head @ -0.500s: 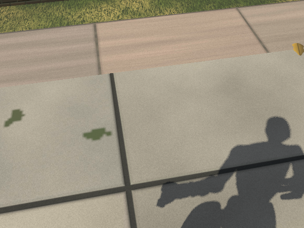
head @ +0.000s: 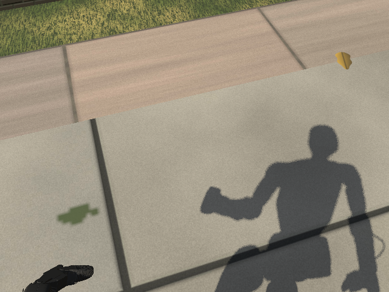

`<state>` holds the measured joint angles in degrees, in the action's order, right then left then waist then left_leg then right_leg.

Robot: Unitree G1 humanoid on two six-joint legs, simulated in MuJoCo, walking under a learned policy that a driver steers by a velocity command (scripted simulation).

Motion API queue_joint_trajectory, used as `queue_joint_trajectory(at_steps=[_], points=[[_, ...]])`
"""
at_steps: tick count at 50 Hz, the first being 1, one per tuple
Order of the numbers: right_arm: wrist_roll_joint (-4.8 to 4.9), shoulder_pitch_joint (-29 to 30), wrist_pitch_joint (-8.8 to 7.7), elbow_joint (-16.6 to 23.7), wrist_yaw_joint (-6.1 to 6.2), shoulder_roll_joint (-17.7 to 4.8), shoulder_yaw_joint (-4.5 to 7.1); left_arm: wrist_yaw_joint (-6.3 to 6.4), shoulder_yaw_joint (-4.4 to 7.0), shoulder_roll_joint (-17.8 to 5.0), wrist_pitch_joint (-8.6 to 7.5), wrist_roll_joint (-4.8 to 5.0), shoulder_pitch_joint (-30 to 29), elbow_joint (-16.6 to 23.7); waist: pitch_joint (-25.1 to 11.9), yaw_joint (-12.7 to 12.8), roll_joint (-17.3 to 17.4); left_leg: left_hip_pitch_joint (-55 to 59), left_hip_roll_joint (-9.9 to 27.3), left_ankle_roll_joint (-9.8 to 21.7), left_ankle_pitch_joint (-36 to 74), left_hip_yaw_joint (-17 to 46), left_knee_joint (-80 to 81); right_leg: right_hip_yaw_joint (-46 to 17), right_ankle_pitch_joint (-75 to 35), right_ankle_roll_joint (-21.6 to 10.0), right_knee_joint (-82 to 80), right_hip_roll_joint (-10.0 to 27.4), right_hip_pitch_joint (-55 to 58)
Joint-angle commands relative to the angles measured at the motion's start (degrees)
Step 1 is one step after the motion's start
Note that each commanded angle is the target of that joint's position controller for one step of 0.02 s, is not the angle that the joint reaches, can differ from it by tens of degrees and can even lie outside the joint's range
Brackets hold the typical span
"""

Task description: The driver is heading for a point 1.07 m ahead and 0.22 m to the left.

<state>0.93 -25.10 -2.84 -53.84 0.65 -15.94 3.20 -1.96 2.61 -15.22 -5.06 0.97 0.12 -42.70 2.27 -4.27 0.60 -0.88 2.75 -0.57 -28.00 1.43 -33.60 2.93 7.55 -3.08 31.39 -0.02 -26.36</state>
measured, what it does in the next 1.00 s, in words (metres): walks ahead, turning left: left foot, then right foot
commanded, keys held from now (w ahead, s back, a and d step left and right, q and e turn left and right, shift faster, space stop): w+q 0.62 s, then w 0.38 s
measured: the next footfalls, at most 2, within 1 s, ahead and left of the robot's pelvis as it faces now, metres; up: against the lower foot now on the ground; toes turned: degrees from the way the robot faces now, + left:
left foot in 0.52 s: +0.43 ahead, +0.14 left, +0.00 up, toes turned +18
right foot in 1.00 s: +0.77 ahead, +0.04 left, +0.00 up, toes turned +24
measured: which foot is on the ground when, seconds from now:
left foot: up 0.00-0.50, down 0.52-1.00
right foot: down 0.00-0.52, up 0.54-0.98, down 1.00-1.00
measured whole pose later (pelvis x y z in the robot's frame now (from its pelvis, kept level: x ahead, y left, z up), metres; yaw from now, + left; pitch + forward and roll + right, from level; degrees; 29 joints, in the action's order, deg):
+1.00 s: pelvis +0.57 +0.08 +0.00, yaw +24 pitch +2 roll +1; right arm 0.8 -21.1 -2.8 -44.2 0.1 -17.1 3.7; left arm -2.1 1.6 -15.9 -6.3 0.2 4.1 -40.8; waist 0.7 -4.1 -1.9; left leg -0.4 -4.1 2.1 -24.5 5.8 -23.4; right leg -0.1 1.3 -1.8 27.5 1.5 -27.6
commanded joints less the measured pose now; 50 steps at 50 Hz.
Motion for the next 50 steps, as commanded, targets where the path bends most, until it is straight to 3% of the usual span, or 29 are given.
queue_joint_trajectory(at_steps=[1, 2, 3, 4, 5, 8, 12, 17, 20, 22, 24, 25, 26, 27, 28, 29, 30, 31, 32, 35, 40, 43, 45, 48, 49, 50], points=[[1.9, 0.6, -2.68, 5.8, 0.06, -7.0, 0.82, 0.5, 3.44, -10.9, -0.13, -0.77, 22.5, -2.9, -16.5, 11.6, -11.5, -39.9, -2.3, 2.9, -3.7, 7.6, -39.5, -40.7, 24.2, -11.6, -16.8, 22.5, 44.7], [2.67, 4.8, -3.04, 7.3, -0.07, -9.1, 1.6, 0.65, 2.65, -8.6, -0.41, -0.57, 18.1, -2.5, -8.8, 10.2, -9.9, -42.1, 0.3, 4.0, 2.2, 6.5, -39.5, -31.4, 20.0, -9.2, -17.6, 21.0, 37.1], [2.18, 6.0, -2.91, 7.1, 0.21, -8.1, 1.53, 0.61, 2.14, -7.0, -0.7, -0.72, 14.3, -2.1, -5.6, 8.1, -6.0, -39.5, 3.0, 3.9, 7.4, 5.5, -37.3, -24.8, 13.1, -8.0, -19.0, 18.5, 30.3], [1.3, 6.2, -2.42, 6.9, 0.35, -7.2, 1.78, 0.52, 1.84, -5.5, -1.0, -1.05, 11.8, -2.1, -3.0, 6.6, -5.4, -37.5, 4.4, 3.5, 10.9, 5.4, -34.6, -19.3, 8.5, -7.1, -20.8, 16.3, 25.3], [1.19, 5.0, -1.67, 6.6, 0.18, -6.0, 1.78, 0.55, 1.8, -5.2, -1.41, -1.72, 10.5, -2.4, -2.5, 4.9, -7.1, -34.0, 5.7, 3.2, 13.3, 5.8, -33.6, -15.3, 5.1, -6.5, -22.3, 15.0, 21.6], [1.23, 4.9, 0.15, 6.9, 0.04, -3.7, 1.63, 0.76, 2.12, -5.3, -2.32, -1.98, 9.8, -3.7, -0.4, 3.3, -5.0, -34.6, 5.9, 2.1, 16.8, 5.6, -31.9, -7.6, -2.3, -7.2, -25.1, 14.1, 17.8], [0.57, 10.6, -0.01, 9.6, -0.4, -3.6, 1.46, 1.54, 2.43, -6.6, -2.43, -2.08, 11.0, -5.0, 2.2, 4.2, -3.4, -38.8, 5.0, 0.9, 27.6, 5.8, -20.3, 0.0, -9.1, -6.7, -26.2, 12.7, 18.9], [0.25, 21.2, -0.58, 14.2, -2.6, -1.6, 0.01, 2.54, 2.86, -9.1, -1.29, -1.18, 15.8, -6.4, 4.4, 8.3, -1.0, -39.1, 3.8, 2.2, 33.6, -0.8, -5.9, 6.0, -15.2, -5.6, -25.7, 13.6, 25.1], [0.42, 25.0, -0.6, 17.4, -3.95, -1.7, -0.15, 2.75, 3.17, -9.9, 0.48, -0.51, 18.4, -7.2, 4.6, 8.9, -1.3, -41.6, 2.3, 3.8, 29.0, -3.6, -2.3, 7.8, -24.1, -5.1, -21.2, 15.7, 33.0], [0.57, 24.0, -0.38, 18.7, -4.56, -3.3, 0.57, 3.19, 3.53, -11.5, 1.54, -0.36, 17.7, -6.6, 1.6, 6.7, -3.5, -36.6, -1.0, 5.7, 23.8, -6.8, -1.8, 9.4, -42.3, -4.1, -14.9, 16.0, 35.6], [0.84, 16.3, 0.15, 18.0, -4.52, -6.6, 2.33, 3.78, 3.91, -13.1, 2.64, -0.34, 16.8, -5.8, -4.0, 1.6, -6.1, -25.8, -5.3, 8.4, 18.1, -9.0, -2.6, 10.1, -57.1, -3.1, -1.9, 15.7, 35.7], [0.89, 7.8, 0.31, 16.2, -3.87, -9.6, 4.04, 3.98, 3.83, -13.3, 2.89, -0.05, 15.6, -5.2, -8.4, -3.3, -5.4, -13.1, -7.2, 10.6, 19.9, -8.4, 1.0, 10.7, -54.2, -1.7, 9.6, 14.2, 30.5], [0.79, -0.4, 1.1, 14.5, -2.51, -13.7, 5.76, 4.05, 3.1, -11.7, 2.3, -0.74, 16.0, -4.2, -13.5, -6.7, -0.3, 4.3, -1.6, 13.6, 19.8, 2.1, 3.0, 10.6, -35.1, 0.6, 26.4, 11.6, 16.9], [0.81, 2.7, 0.82, 16.0, -2.1, -18.9, 6.52, 2.9, 0.36, -2.8, 0.37, -1.65, 21.1, -0.8, -18.7, 0.8, 15.1, 24.0, 14.3, 26.4, 13.0, 37.3, 8.6, 5.2, 21.7, 4.6, 49.6, -2.4, -10.5], [0.02, 1.1, 0.13, 16.9, -2.26, -13.8, 4.85, 1.72, 1.15, -8.0, -2.39, 0.09, 15.7, 0.1, -24.5, -3.0, 7.2, 26.7, 16.7, 27.1, 8.8, 46.9, 15.9, -9.2, 25.0, 3.3, 54.2, -2.2, -17.3], [-0.42, 2.8, -0.55, 16.6, -2.29, -10.8, 4.02, 1.12, 1.6, -9.9, -3.51, 2.09, 10.2, 2.2, -16.5, -3.4, 4.2, 20.9, 14.8, 23.4, 11.5, 37.5, 16.8, -9.8, 20.4, 1.7, 51.4, 1.0, -20.5], [-0.09, 6.5, -1.12, 16.7, -2.49, -9.4, 3.56, 1.35, 1.28, -8.8, -3.92, 1.48, 9.8, 2.6, -9.8, 0.1, -2.0, 11.1, 12.2, 21.0, 17.9, 30.3, 17.1, -9.3, 16.3, 1.4, 44.7, 3.6, -18.8], [0.06, 10.1, -1.33, 17.3, -2.4, -7.4, 2.94, 1.82, 1.62, -9.0, -3.6, -0.18, 9.8, 1.9, -6.8, 2.3, -3.5, 3.9, 9.8, 19.3, 23.5, 24.9, 17.9, -8.8, 14.2, 1.8, 39.0, 5.5, -15.3], [-0.79, 12.2, -1.45, 18.2, -2.09, -6.7, 2.52, 1.76, 1.88, -9.3, -2.84, -0.64, 11.7, 1.5, -5.4, 4.3, -1.2, -1.9, 9.0, 19.4, 29.4, 21.9, 18.8, -8.7, 12.7, 2.5, 37.2, 6.7, -11.1], [-0.55, 12.4, -1.84, 17.7, -1.45, -7.3, 2.49, 1.74, 1.52, -7.3, -0.89, -1.57, 13.4, 1.2, -4.1, 5.7, -0.6, -10.1, 7.1, 19.0, 37.2, 15.3, 21.5, -6.3, 9.2, 5.5, 29.8, 7.7, -7.3], [-0.25, 8.7, -1.61, 15.4, -0.4, -8.9, 2.62, 1.47, 0.02, -4.5, -0.83, -1.42, 3.5, 3.9, -1.9, 1.3, 2.2, -13.4, 2.3, 14.2, 32.1, 6.7, 22.0, -3.8, -11.6, 6.8, 8.0, 5.3, -3.9], [-0.04, 5.4, -1.49, 13.7, -0.67, -9.5, 2.58, 0.84, 0.11, -5.2, -1.29, -0.49, -0.8, 5.3, -0.8, -0.9, 3.5, -10.0, 4.6, 13.5, 26.0, 9.0, 21.1, -4.0, -15.3, 5.8, 1.9, 3.8, -3.7], [0.15, 4.2, -1.21, 12.8, -0.66, -9.5, 2.59, 0.32, 0.44, -6.2, -1.66, -0.47, -2.4, 6.2, -0.2, -1.1, 3.8, -5.2, 7.0, 13.1, 26.3, 11.2, 18.6, -4.6, -11.9, 4.2, -0.7, 3.5, -5.9], [0.01, 4.2, -0.49, 12.1, -0.33, -10.0, 2.82, -0.19, 1.16, -7.7, -2.08, -0.51, 0.5, 6.2, -0.6, 1.3, 5.7, 0.2, 9.6, 11.5, 33.3, 13.4, 14.5, -4.2, -4.5, 1.3, -2.9, 2.5, -3.8], [0.02, 5.5, -0.24, 12.3, -0.26, -9.9, 2.75, -0.06, 1.81, -8.7, -2.21, -0.59, 4.9, 5.1, -2.7, 4.2, 5.7, 0.2, 8.1, 10.3, 41.4, 12.2, 9.7, -2.6, -4.1, -0.1, -4.8, 1.0, 2.3], [-0.38, 5.7, -0.1, 12.6, -0.23, -8.4, 2.11, 0.28, 2.94, -10.9, -2.32, -0.9, 12.4, 3.1, -8.4, 7.6, 4.3, -2.4, 4.8, 8.7, 45.7, 9.5, 0.0, -3.1, -6.3, -2.2, -4.2, 2.0, 13.7]])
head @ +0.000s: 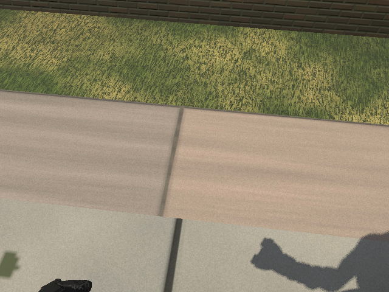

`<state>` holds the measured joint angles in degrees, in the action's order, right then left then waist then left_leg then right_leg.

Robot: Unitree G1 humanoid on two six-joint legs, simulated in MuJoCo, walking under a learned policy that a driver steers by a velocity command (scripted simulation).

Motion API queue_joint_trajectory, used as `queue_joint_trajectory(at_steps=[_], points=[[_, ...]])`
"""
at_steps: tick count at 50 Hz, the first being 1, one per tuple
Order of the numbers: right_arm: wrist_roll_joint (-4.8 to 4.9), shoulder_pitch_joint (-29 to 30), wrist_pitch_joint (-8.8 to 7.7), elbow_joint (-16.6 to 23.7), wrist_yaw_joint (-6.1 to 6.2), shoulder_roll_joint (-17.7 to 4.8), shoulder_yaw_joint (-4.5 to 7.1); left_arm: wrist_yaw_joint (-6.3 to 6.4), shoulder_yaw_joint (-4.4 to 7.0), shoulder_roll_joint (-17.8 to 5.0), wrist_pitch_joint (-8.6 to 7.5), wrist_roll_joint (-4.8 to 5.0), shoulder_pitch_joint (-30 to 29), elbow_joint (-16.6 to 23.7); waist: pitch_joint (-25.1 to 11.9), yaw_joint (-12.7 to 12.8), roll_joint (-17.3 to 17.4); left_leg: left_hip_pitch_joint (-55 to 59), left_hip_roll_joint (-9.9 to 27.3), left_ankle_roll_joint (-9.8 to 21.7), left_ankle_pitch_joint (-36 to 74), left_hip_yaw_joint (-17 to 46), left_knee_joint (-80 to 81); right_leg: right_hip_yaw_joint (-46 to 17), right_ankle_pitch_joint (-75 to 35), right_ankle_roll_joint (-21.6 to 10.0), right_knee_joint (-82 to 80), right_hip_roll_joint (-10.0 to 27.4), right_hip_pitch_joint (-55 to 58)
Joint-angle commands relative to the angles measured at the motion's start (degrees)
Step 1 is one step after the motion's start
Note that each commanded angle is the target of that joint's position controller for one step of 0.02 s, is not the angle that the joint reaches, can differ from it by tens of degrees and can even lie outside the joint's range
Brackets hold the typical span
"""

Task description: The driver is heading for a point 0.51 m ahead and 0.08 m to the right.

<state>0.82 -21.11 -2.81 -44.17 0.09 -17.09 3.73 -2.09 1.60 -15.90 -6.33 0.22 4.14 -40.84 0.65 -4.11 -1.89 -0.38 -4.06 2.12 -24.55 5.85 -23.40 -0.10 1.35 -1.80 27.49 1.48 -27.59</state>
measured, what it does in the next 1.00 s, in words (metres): walks ahead: left foot, then right foot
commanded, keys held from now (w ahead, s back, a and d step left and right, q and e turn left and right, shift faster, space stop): w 0.42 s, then w+e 0.10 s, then no key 0.48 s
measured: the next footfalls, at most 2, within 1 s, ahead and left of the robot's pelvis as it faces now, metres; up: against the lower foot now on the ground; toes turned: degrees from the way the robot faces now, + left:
left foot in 0.54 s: +0.46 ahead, +0.12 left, +0.00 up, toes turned +0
right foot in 0.92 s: +0.52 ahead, -0.12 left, +0.00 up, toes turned -3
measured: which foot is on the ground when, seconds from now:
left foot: down 0.00-0.02, up 0.04-0.52, down 0.54-1.00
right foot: down 0.00-0.56, up 0.58-0.90, down 0.92-1.00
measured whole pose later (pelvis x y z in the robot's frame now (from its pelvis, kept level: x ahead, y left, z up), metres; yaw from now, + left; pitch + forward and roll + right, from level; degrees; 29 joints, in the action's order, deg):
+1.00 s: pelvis +0.43 +0.01 +0.01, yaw -4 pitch +0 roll +1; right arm -1.1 -10.9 -2.7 -50.5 -0.2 -14.0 1.4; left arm 1.3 2.0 -14.4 0.7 -0.9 8.7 -45.6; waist 0.4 -1.5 -0.3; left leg -11.4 -0.7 0.5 -16.0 -4.1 -27.0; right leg -1.4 10.6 1.0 28.9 2.2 -19.4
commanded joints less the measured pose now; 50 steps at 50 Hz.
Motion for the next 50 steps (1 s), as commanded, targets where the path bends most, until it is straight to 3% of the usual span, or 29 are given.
queue_joint_trajectory(at_steps=[1, 2, 3, 4, 5, 6, 7, 10, 13, 18, 21, 23, 25, 26, 27, 28, 29, 30, 32, 33, 36, 38, 42, 45, 46, 47, 48, 49, 50], points=[[-1.54, 0.0, -0.21, 4.3, 0.47, -4.3, 0.27, 0.7, 4.79, -14.1, -0.98, -0.87, 17.7, 0.3, -16.1, 10.1, -0.4, -13.5, 7.1, 3.6, 28.6, 2.0, -27.7, -12.1, -1.7, -8.1, 2.0, 11.0, 32.0], [0.1, -7.5, -1.2, 4.5, 0.27, -0.3, -0.76, 0.09, 5.59, -16.4, -0.43, -0.72, 21.1, -1.8, -21.3, 7.0, -17.7, -34.2, -1.6, -0.2, -6.7, -0.3, -45.2, -38.9, 14.2, -16.3, -6.4, 20.7, 47.6], [0.92, -3.7, -1.65, 3.9, 0.15, -6.1, 0.16, -0.1, 4.12, -10.7, -0.28, 0.71, 20.7, -1.4, -17.1, 9.4, -10.0, -41.6, 1.3, 0.0, -8.1, 4.5, -50.9, -42.0, 26.6, -14.6, -10.5, 20.1, 46.2], [1.42, 2.5, -1.89, 5.4, -0.01, -8.2, 0.79, 0.22, 3.38, -8.5, 0.03, 0.61, 16.9, -0.9, -9.3, 9.7, -5.3, -44.6, 4.0, 0.4, -2.7, 2.7, -51.3, -33.6, 25.9, -12.2, -11.3, 18.5, 39.4], [0.71, 5.7, -2.03, 6.1, 0.08, -7.5, 0.55, 0.36, 2.97, -8.0, 0.34, -0.06, 13.5, -0.3, -5.1, 8.3, -1.0, -43.2, 6.7, 0.2, 1.9, 0.4, -49.1, -27.4, 19.4, -11.3, -12.2, 16.2, 32.0], [-0.13, 7.0, -2.08, 6.5, 0.06, -6.9, 0.69, 0.37, 2.62, -7.0, 0.45, -0.5, 11.4, -0.1, -2.2, 6.9, -0.3, -41.7, 8.5, -0.1, 5.1, -0.1, -45.5, -23.4, 13.7, -11.3, -13.6, 14.2, 26.6], [-0.24, 5.9, -1.88, 6.3, -0.03, -6.1, 0.75, 0.45, 2.28, -6.3, 0.27, -1.01, 10.4, 0.0, -2.0, 5.4, -2.0, -38.5, 9.9, -0.3, 7.2, -0.1, -43.4, -20.5, 9.4, -11.0, -14.9, 12.7, 23.3], [-0.32, 4.5, -1.01, 5.8, 0.04, -3.8, 0.27, 0.6, 2.44, -6.7, -0.26, -0.22, 10.8, -1.1, -1.8, 4.0, -2.9, -36.7, 10.9, -1.9, 8.9, -1.7, -38.2, -14.4, 1.1, -12.2, -17.7, 11.2, 20.0], [-0.73, 9.5, -1.05, 7.4, 0.13, -2.6, -0.3, 1.17, 2.97, -8.5, 0.08, 0.04, 12.1, -2.2, -0.1, 5.1, -1.4, -39.1, 11.4, -3.3, 16.3, -2.6, -28.7, -10.0, -3.6, -12.1, -19.5, 10.5, 20.2], [-0.19, 18.4, -2.05, 9.2, -0.91, -1.1, -0.98, 1.58, 3.18, -9.7, 1.08, 0.76, 16.1, -4.4, 1.7, 8.6, -1.5, -35.4, 9.0, -3.2, 28.5, -5.1, -12.7, -4.7, -4.1, -9.9, -19.3, 8.7, 21.7], [0.26, 22.3, -2.5, 10.8, -1.84, -1.6, -0.88, 1.72, 3.33, -10.1, 1.99, 1.01, 18.6, -6.0, 2.9, 9.5, -1.8, -36.0, 8.0, -2.0, 27.5, -5.0, -8.6, -5.7, -4.7, -9.5, -17.4, 11.1, 26.3], [0.17, 23.2, -2.93, 11.7, -2.37, -2.5, -0.52, 2.02, 3.55, -10.5, 2.68, 1.28, 19.2, -6.7, 3.1, 8.5, -2.1, -34.8, 7.4, -0.7, 23.7, -4.3, -6.1, -7.6, -7.4, -8.7, -14.7, 12.6, 28.9], [-0.06, 18.3, -3.33, 10.6, -2.37, -4.5, 0.44, 2.36, 3.95, -11.7, 3.2, 1.32, 17.6, -6.6, 0.4, 4.9, -3.1, -26.6, 5.4, 0.8, 20.3, -5.4, -3.9, -8.2, -16.4, -7.4, -9.1, 12.3, 29.3], [-0.26, 10.9, -3.42, 8.5, -1.95, -6.6, 1.65, 2.42, 3.66, -11.1, 3.35, 1.19, 16.6, -6.4, -4.2, 0.9, -2.2, -15.4, 4.5, 2.3, 21.7, -6.5, -2.3, -6.3, -21.7, -6.0, -0.9, 9.6, 26.9], [-1.4, 1.8, -3.34, 6.6, -1.33, -10.1, 2.8, 2.54, 2.6, -8.6, 3.21, 0.13, 15.9, -5.1, -12.2, -3.0, 0.0, 0.3, 10.4, 5.1, 28.1, -1.9, -5.6, -3.8, -15.5, -3.5, 12.7, 6.2, 19.0], [-2.98, -2.5, -2.79, 6.1, -0.89, -15.5, 3.9, 2.44, 0.7, -2.4, 2.26, -0.29, 22.6, -3.6, -21.3, -0.9, 13.8, 22.5, 25.9, 13.9, 32.2, 20.9, -5.2, -0.1, 11.2, 1.5, 35.2, -3.0, -3.3], [-2.32, -3.9, -2.34, 5.8, -1.02, -11.2, 2.81, 2.24, 1.17, -5.1, 1.46, 0.28, 23.1, -5.1, -25.8, -1.9, 16.1, 22.7, 28.6, 16.7, 37.7, 31.5, -0.1, -7.8, 34.5, 2.4, 43.7, -5.1, -8.5], [-1.76, 0.1, -2.17, 6.0, -1.03, -8.2, 1.69, 2.16, 2.49, -9.2, 1.43, 1.66, 19.6, -4.6, -17.2, -1.5, 11.8, 15.7, 26.7, 14.9, 43.0, 21.9, -0.3, -8.9, 33.3, 2.6, 47.6, -2.7, -11.6], [-1.08, 7.4, -2.15, 5.8, -1.37, -4.4, 0.48, 2.55, 2.49, -8.1, 2.32, 0.67, 14.8, -3.7, -8.0, 2.2, 6.0, 1.5, 21.5, 12.3, 50.7, 9.3, 1.6, -5.3, 27.7, 3.3, 42.2, 1.6, -10.4], [-1.18, 9.9, -2.34, 5.6, -1.53, -3.4, 0.14, 2.79, 2.72, -7.5, 3.29, 0.37, 15.1, -3.8, -6.2, 4.3, 6.5, -4.7, 19.7, 11.3, 50.5, 5.9, 3.8, -4.9, 25.5, 3.6, 38.6, 3.3, -6.3], [-2.22, 13.8, -3.06, 4.0, -1.62, -3.7, 0.19, 3.25, 1.87, -3.6, 5.48, -0.04, 17.6, -4.6, -5.6, 7.7, 7.9, -14.6, 17.5, 11.9, 54.9, -0.4, 7.5, -3.3, 19.3, 5.0, 29.4, 3.3, 3.3], [-2.06, 15.2, -2.9, 2.8, -1.11, -4.8, 0.43, 3.31, 1.26, -2.5, 5.65, -0.63, 15.3, -3.9, -6.1, 7.6, 8.3, -16.1, 16.1, 11.3, 54.7, -3.8, 7.9, -2.6, 13.2, 4.9, 20.4, 3.4, 6.7], [-1.66, 12.4, -1.58, -0.5, -0.51, -6.1, 0.49, 3.04, 1.55, -4.2, 5.96, -0.54, 9.9, -3.0, -6.8, 5.2, 7.5, -13.5, 16.6, 10.5, 45.4, -3.7, 7.7, -2.0, 6.1, 4.4, 11.2, 2.4, 10.0], [-0.68, 13.3, -0.65, -2.0, -0.53, -5.4, 0.0, 3.03, 2.02, -4.7, 6.14, -1.04, 8.8, -2.8, -5.1, 6.2, 6.6, -14.6, 15.5, 8.2, 30.5, -2.5, 4.8, -1.0, 3.0, 2.3, 1.6, 1.4, 15.2], [-0.56, 11.7, -0.55, -2.9, -0.53, -3.8, -0.58, 3.18, 2.27, -5.5, 6.11, -1.51, 8.4, -2.7, -4.4, 6.1, 5.3, -15.2, 13.4, 5.7, 24.1, -2.6, 3.0, -2.1, -1.9, 1.2, -3.3, 2.0, 18.1], [-1.63, 9.6, -0.64, -3.4, -0.44, -2.0, -1.24, 3.62, 2.79, -8.2, 6.06, -1.7, 8.1, -2.0, -5.2, 4.8, 1.2, -16.6, 10.2, 2.5, 16.8, -4.3, -0.4, -6.7, -14.3, -0.2, -4.2, 6.6, 21.9], [-2.48, 3.1, -0.85, -4.6, -0.52, -1.2, -1.31, 4.14, 3.22, -11.0, 6.48, -1.41, 5.4, -1.3, -5.9, -0.1, -6.6, -19.6, 5.8, -0.2, 6.1, -6.8, -2.2, -10.6, -17.7, -3.9, -2.5, 10.8, 24.4], [-2.35, 3.2, -0.28, -5.2, 0.05, -0.4, -1.79, 3.83, 2.36, -6.7, 6.78, -0.99, 3.7, -1.6, -7.0, 0.5, -8.4, -15.2, 5.6, -1.6, 6.0, -7.5, -0.9, -10.5, -5.5, -5.3, -3.8, 10.0, 19.8], [-2.07, 6.8, 0.55, -5.0, 0.45, -2.4, -1.47, 3.26, 2.0, -4.4, 6.86, -0.76, 2.3, -1.5, -4.0, 2.0, -6.0, -13.7, 5.7, -2.0, 8.1, -7.7, -0.1, -9.0, 2.4, -3.5, -4.5, 6.8, 15.8]])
